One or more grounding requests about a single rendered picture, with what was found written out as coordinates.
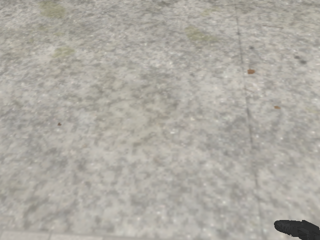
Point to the right robot hand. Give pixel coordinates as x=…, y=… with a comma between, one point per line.
x=302, y=229

